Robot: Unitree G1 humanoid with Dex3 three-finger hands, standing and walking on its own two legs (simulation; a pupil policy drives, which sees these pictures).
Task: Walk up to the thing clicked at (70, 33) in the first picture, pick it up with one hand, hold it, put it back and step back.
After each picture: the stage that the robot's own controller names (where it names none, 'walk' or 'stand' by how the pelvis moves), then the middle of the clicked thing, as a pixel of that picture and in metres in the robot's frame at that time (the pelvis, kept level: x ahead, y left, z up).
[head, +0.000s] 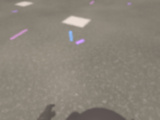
stand; (71, 36) +1.80 +0.63 -0.66
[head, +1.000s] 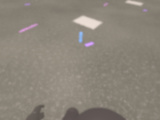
walk; (80, 37) +1.75 +0.28 -0.64
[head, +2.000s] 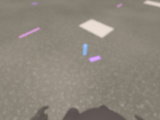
walk; (85, 49) +1.25 +0.16 -0.65
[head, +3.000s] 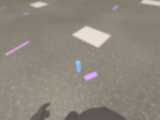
walk; (78, 66) +0.84 +0.23 -0.64
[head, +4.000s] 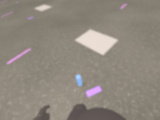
walk; (79, 80) +0.57 +0.25 -0.64
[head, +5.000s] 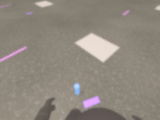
stand; (77, 89) +0.44 +0.19 -0.64
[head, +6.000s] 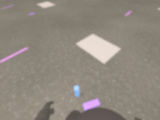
stand; (76, 91) +0.42 +0.19 -0.65
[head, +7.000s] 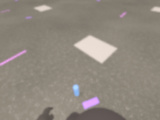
stand; (76, 90) +0.45 +0.21 -0.66
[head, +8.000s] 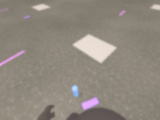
stand; (75, 91) +0.42 +0.22 -0.66
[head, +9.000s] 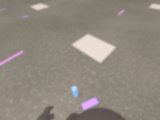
stand; (75, 91) +0.42 +0.22 -0.66
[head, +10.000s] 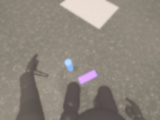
go down; (69, 65) +0.47 +0.23 -0.43
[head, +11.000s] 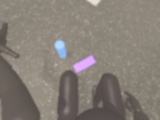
go down; (61, 50) +0.50 +0.26 -0.27
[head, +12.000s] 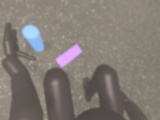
close in; (35, 41) +0.48 +0.30 -0.18
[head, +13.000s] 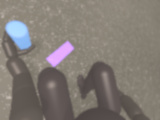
close; (22, 39) +0.47 +0.32 -0.16
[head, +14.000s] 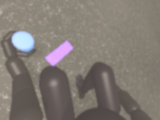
lift; (25, 44) +0.43 +0.30 -0.16
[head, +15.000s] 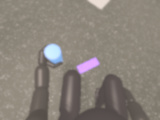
lift; (55, 57) +0.36 +0.27 -0.03
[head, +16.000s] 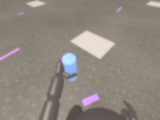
hold; (70, 69) +0.32 +0.16 +0.08
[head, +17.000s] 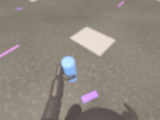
hold; (70, 71) +0.32 +0.16 +0.04
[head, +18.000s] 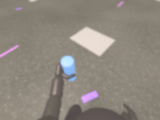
crouch; (69, 70) +0.33 +0.17 +0.03
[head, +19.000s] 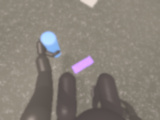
crouch; (53, 47) +0.46 +0.24 -0.05
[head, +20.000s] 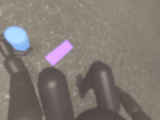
lower; (21, 44) +0.44 +0.31 -0.17
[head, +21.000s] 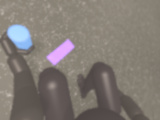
lower; (24, 42) +0.45 +0.31 -0.17
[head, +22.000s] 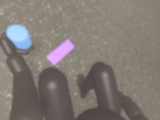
lower; (23, 42) +0.45 +0.31 -0.17
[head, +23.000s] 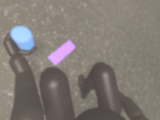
lower; (26, 43) +0.44 +0.30 -0.17
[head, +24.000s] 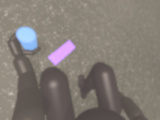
open; (29, 44) +0.44 +0.29 -0.17
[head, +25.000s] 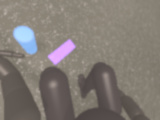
rise; (28, 43) +0.44 +0.30 -0.17
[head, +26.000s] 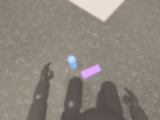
walk; (72, 62) +0.47 +0.21 -0.38
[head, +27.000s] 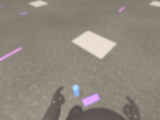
stand; (76, 91) +0.41 +0.19 -0.60
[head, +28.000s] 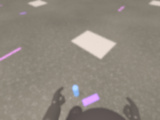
stand; (75, 91) +0.41 +0.19 -0.60
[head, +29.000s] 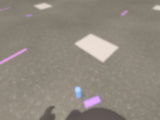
stand; (78, 92) +0.41 +0.18 -0.65
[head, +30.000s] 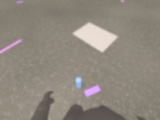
walk; (78, 82) +0.45 +0.15 -0.63
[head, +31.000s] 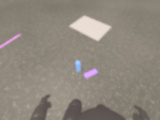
walk; (78, 66) +0.69 +0.22 -0.63
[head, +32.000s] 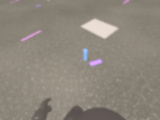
stand; (85, 55) +1.06 +0.20 -0.63
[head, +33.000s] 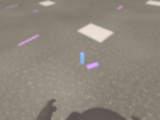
stand; (82, 58) +1.06 +0.22 -0.65
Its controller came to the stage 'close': yes
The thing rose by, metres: 0.68
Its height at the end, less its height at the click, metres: +0.00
